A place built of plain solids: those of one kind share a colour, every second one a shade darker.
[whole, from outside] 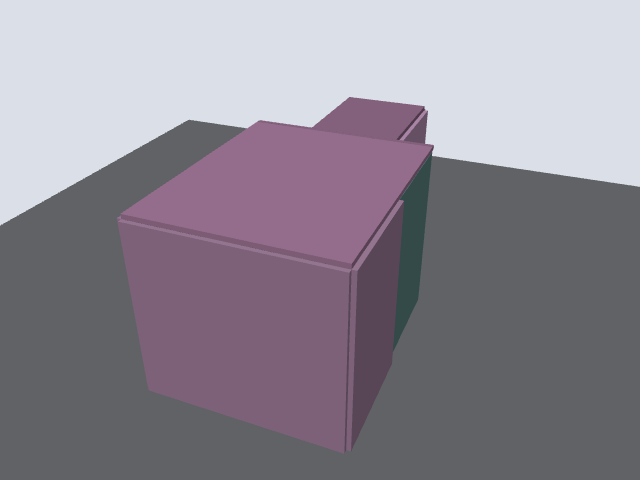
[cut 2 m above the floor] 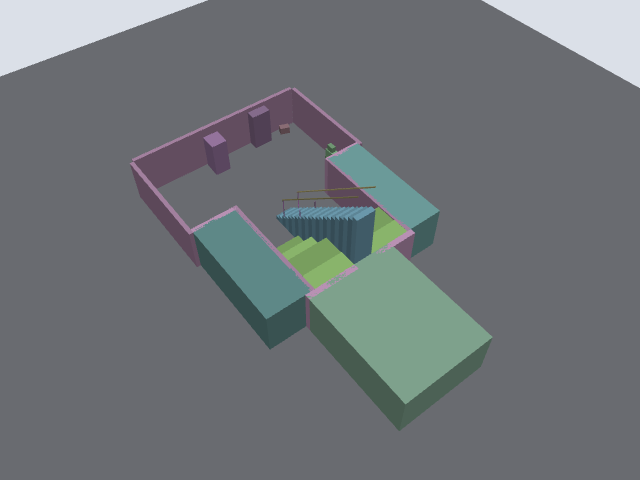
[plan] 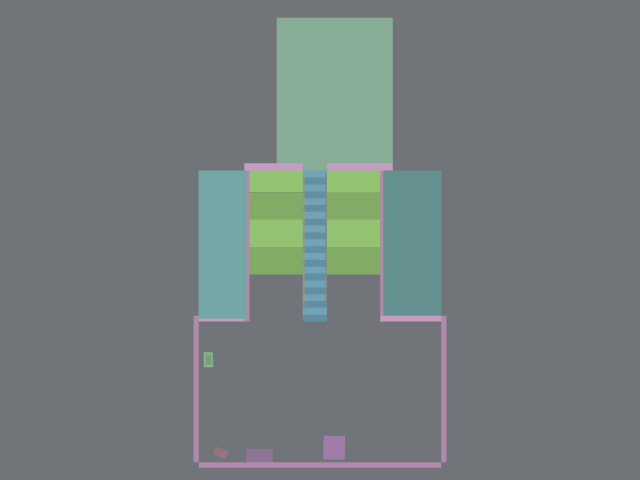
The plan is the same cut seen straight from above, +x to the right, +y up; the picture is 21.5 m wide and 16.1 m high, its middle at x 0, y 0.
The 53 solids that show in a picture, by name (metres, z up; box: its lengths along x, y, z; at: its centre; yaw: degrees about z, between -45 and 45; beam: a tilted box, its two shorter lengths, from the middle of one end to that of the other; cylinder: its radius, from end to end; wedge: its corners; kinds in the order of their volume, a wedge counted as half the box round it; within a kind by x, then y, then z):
{
 "fill_1": {"box": [1.61, 4.97, 7.51], "at": [-3.27, -0.15, 3.7]},
 "fill_2": {"box": [1.95, 4.97, 7.51], "at": [3.1, -0.15, 3.7]},
 "floor_1": {"box": [3.9, 5.13, 4.85], "at": [0.49, 4.89, 2.12]},
 "wall_1": {"box": [0.18, 4.92, 7.52], "at": [-4.16, -5.0, 3.71]},
 "wall_2": {"box": [1.7, 0.2, 7.52], "at": [-3.21, -2.64, 3.71]},
 "wall_3": {"box": [0.18, 5.06, 7.52], "at": [-2.45, -0.21, 3.71]},
 "wall_4": {"box": [1.97, 0.25, 7.52], "at": [-1.56, 2.45, 3.71]},
 "wall_5": {"box": [8.13, 0.18, 7.52], "at": [0.0, -7.55, 3.71]},
 "wall_6": {"box": [2.21, 0.25, 7.52], "at": [1.34, 2.45, 3.71]},
 "wall_7": {"box": [0.18, 5.06, 7.52], "at": [2.11, -0.21, 3.71]},
 "wall_8": {"box": [0.18, 4.88, 2.92], "at": [2.53, 5.02, 6.01]},
 "wall_9": {"box": [2.04, 0.2, 7.52], "at": [3.04, -2.64, 3.71]},
 "wall_10": {"box": [0.18, 4.92, 7.52], "at": [4.16, -5.0, 3.71]},
 "roof_1": {"box": [8.13, 9.78, 0.2], "at": [0.0, -2.57, 7.57]},
 "roof_2": {"box": [8.13, 0.25, 0.2], "at": [0.0, 2.45, 7.57]},
 "roof_3": {"box": [3.9, 4.88, 0.2], "at": [0.49, 5.02, 7.57]},
 "mass_1": {"box": [1.79, 0.92, 0.43], "at": [-1.47, -0.69, 0.16]},
 "mass_2": {"box": [1.79, 0.92, 1.22], "at": [-1.47, 0.23, 0.56]},
 "mass_3": {"box": [1.79, 0.92, 2.01], "at": [-1.47, 1.15, 0.95]},
 "mass_4": {"box": [1.79, 0.73, 2.8], "at": [-1.47, 1.97, 1.35]},
 "mass_5": {"box": [1.79, 0.92, 0.43], "at": [1.13, -0.69, 0.16]},
 "mass_6": {"box": [1.79, 0.92, 1.22], "at": [1.13, 0.23, 0.56]},
 "mass_7": {"box": [1.79, 0.92, 2.01], "at": [1.13, 1.15, 0.95]},
 "mass_8": {"box": [1.79, 0.73, 2.8], "at": [1.13, 1.97, 1.35]},
 "tread_1": {"wedge": [[-0.58, -2.74, -0.05], [-0.58, -2.74, 0.2], [-0.58, -2.5, -0.05], [-0.58, -2.5, 0.2], [0.24, -2.73, -0.05], [0.24, -2.73, 0.2], [0.24, -2.5, -0.05], [0.24, -2.5, 0.2]]},
 "tread_2": {"wedge": [[-0.58, -2.51, -0.05], [-0.58, -2.51, 0.39], [-0.58, -2.27, -0.05], [-0.58, -2.27, 0.39], [0.24, -2.51, -0.05], [0.24, -2.51, 0.4], [0.24, -2.27, -0.05], [0.24, -2.27, 0.39]]},
 "tread_3": {"wedge": [[-0.58, -2.27, -0.05], [-0.58, -2.27, 0.59], [-0.58, -2.04, -0.05], [-0.58, -2.04, 0.59], [0.24, -2.28, -0.05], [0.24, -2.28, 0.59], [0.24, -2.04, -0.05], [0.24, -2.04, 0.59]]},
 "tread_4": {"wedge": [[-0.58, -2.04, -0.05], [-0.58, -2.04, 0.79], [-0.58, -1.81, -0.05], [-0.58, -1.81, 0.79], [0.24, -2.04, -0.05], [0.24, -2.04, 0.79], [0.24, -1.81, -0.05], [0.24, -1.81, 0.79]]},
 "tread_5": {"wedge": [[-0.58, -1.82, -0.05], [-0.58, -1.82, 0.99], [-0.58, -1.58, -0.05], [-0.58, -1.58, 0.99], [0.24, -1.82, -0.05], [0.24, -1.82, 0.99], [0.24, -1.58, -0.05], [0.24, -1.58, 0.99]]},
 "tread_6": {"wedge": [[-0.58, -1.59, -0.05], [-0.58, -1.59, 1.19], [-0.58, -1.35, -0.05], [-0.58, -1.35, 1.19], [0.24, -1.59, -0.05], [0.24, -1.59, 1.19], [0.24, -1.35, -0.05], [0.24, -1.35, 1.19]]},
 "tread_7": {"wedge": [[-0.58, -1.35, -0.05], [-0.58, -1.35, 1.39], [-0.58, -1.12, -0.05], [-0.58, -1.12, 1.38], [0.24, -1.36, -0.05], [0.24, -1.36, 1.38], [0.24, -1.12, -0.05], [0.24, -1.12, 1.38]]},
 "tread_8": {"wedge": [[-0.58, -1.13, -0.05], [-0.58, -1.13, 1.58], [-0.58, -0.89, -0.05], [-0.58, -0.89, 1.58], [0.24, -1.13, -0.05], [0.24, -1.13, 1.58], [0.24, -0.89, -0.05], [0.24, -0.89, 1.58]]},
 "tread_9": {"wedge": [[-0.58, -0.9, -0.05], [-0.58, -0.9, 1.78], [-0.58, -0.66, -0.05], [-0.58, -0.66, 1.78], [0.24, -0.9, -0.05], [0.24, -0.9, 1.78], [0.24, -0.66, -0.05], [0.24, -0.66, 1.78]]},
 "tread_10": {"wedge": [[-0.58, -0.67, -0.05], [-0.58, -0.67, 1.98], [-0.58, -0.43, -0.05], [-0.58, -0.43, 1.98], [0.24, -0.67, -0.05], [0.24, -0.67, 1.98], [0.24, -0.43, -0.05], [0.24, -0.43, 1.98]]},
 "tread_11": {"wedge": [[-0.58, -0.44, -0.05], [-0.58, -0.44, 2.18], [-0.58, -0.2, -0.05], [-0.58, -0.2, 2.18], [0.24, -0.44, -0.05], [0.24, -0.44, 2.18], [0.24, -0.2, -0.05], [0.24, -0.2, 2.18]]},
 "tread_12": {"wedge": [[-0.58, -0.21, -0.05], [-0.58, -0.21, 2.37], [-0.58, 0.03, -0.05], [-0.58, 0.03, 2.37], [0.24, -0.2, -0.05], [0.24, -0.2, 2.37], [0.24, 0.03, -0.05], [0.24, 0.03, 2.37]]},
 "tread_13": {"wedge": [[-0.58, 0.03, -0.05], [-0.58, 0.03, 2.57], [-0.58, 0.26, -0.05], [-0.58, 0.26, 2.57], [0.24, 0.02, -0.05], [0.24, 0.02, 2.57], [0.24, 0.26, -0.05], [0.24, 0.26, 2.57]]},
 "tread_14": {"wedge": [[-0.58, 0.25, -0.05], [-0.58, 0.25, 2.77], [-0.58, 0.49, -0.05], [-0.58, 0.49, 2.77], [0.24, 0.26, -0.05], [0.24, 0.26, 2.77], [0.24, 0.49, -0.05], [0.24, 0.49, 2.77]]},
 "tread_15": {"wedge": [[-0.58, 0.48, -0.05], [-0.58, 0.48, 2.97], [-0.58, 0.72, -0.05], [-0.58, 0.72, 2.96], [0.24, 0.48, -0.05], [0.24, 0.48, 2.97], [0.24, 0.72, -0.05], [0.24, 0.72, 2.96]]},
 "tread_16": {"wedge": [[-0.58, 0.71, -0.05], [-0.58, 0.71, 3.17], [-0.58, 0.95, -0.05], [-0.58, 0.95, 3.16], [0.24, 0.72, -0.05], [0.24, 0.72, 3.16], [0.24, 0.95, -0.05], [0.24, 0.95, 3.16]]},
 "tread_17": {"wedge": [[-0.58, 0.94, -0.05], [-0.58, 0.94, 3.36], [-0.58, 1.18, -0.05], [-0.58, 1.18, 3.36], [0.24, 0.94, -0.05], [0.24, 0.94, 3.36], [0.24, 1.18, -0.05], [0.24, 1.18, 3.36]]},
 "tread_18": {"wedge": [[-0.58, 1.17, -0.05], [-0.58, 1.17, 3.56], [-0.58, 1.41, -0.05], [-0.58, 1.41, 3.56], [0.24, 1.17, -0.05], [0.24, 1.17, 3.56], [0.24, 1.41, -0.05], [0.24, 1.41, 3.56]]},
 "tread_19": {"wedge": [[-0.58, 1.4, -0.05], [-0.58, 1.4, 3.76], [-0.58, 1.64, -0.05], [-0.58, 1.64, 3.76], [0.24, 1.4, -0.05], [0.24, 1.4, 3.76], [0.24, 1.64, -0.05], [0.24, 1.64, 3.76]]},
 "tread_20": {"wedge": [[-0.58, 1.64, -0.05], [-0.58, 1.64, 3.96], [-0.58, 1.87, -0.05], [-0.58, 1.87, 3.96], [0.24, 1.63, -0.05], [0.24, 1.63, 3.96], [0.24, 1.87, -0.05], [0.24, 1.87, 3.96]]},
 "tread_21": {"wedge": [[-0.58, 1.86, -0.05], [-0.58, 1.86, 4.15], [-0.58, 2.1, -0.05], [-0.58, 2.1, 4.15], [0.24, 1.86, -0.05], [0.24, 1.86, 4.15], [0.24, 2.1, -0.05], [0.24, 2.1, 4.15]]},
 "tread_22": {"wedge": [[-0.58, 2.1, -0.05], [-0.58, 2.1, 4.35], [-0.58, 2.33, -0.05], [-0.58, 2.33, 4.35], [0.24, 2.1, -0.05], [0.24, 2.1, 4.35], [0.24, 2.33, -0.05], [0.24, 2.33, 4.35]]},
 "cage_trolley_1": {"box": [0.72, 0.8, 1.71], "at": [0.48, -6.96, 0.81], "yaw": -0.9},
 "lockers_1": {"box": [0.9, 0.45, 1.85], "at": [-2.03, -7.23, 0.88]},
 "guard_rail_1": {"wedge": [[-0.56, -2.23, 1.52], [-0.56, -2.23, 1.58], [-0.56, 2.25, 5.38], [-0.56, 2.25, 5.43], [-0.52, -2.23, 1.52], [-0.52, -2.23, 1.58], [-0.52, 2.25, 5.38], [-0.52, 2.25, 5.43]]},
 "guard_rail_2": {"wedge": [[0.18, -2.24, 1.52], [0.18, -2.24, 1.57], [0.18, 2.25, 5.38], [0.18, 2.25, 5.43], [0.22, -2.24, 1.52], [0.22, -2.24, 1.57], [0.22, 2.25, 5.38], [0.22, 2.25, 5.43]]},
 "carton_1": {"box": [0.3, 0.5, 0.4], "at": [-3.75, -4.01, 0.6]},
 "carton_2": {"box": [0.21, 0.35, 0.28], "at": [-3.74, -4.01, 0.94], "yaw": 0.6},
 "bucket_1": {"box": [0.46, 0.3, 0.39], "at": [-3.33, -7.14, 0.14], "yaw": -21.2}
}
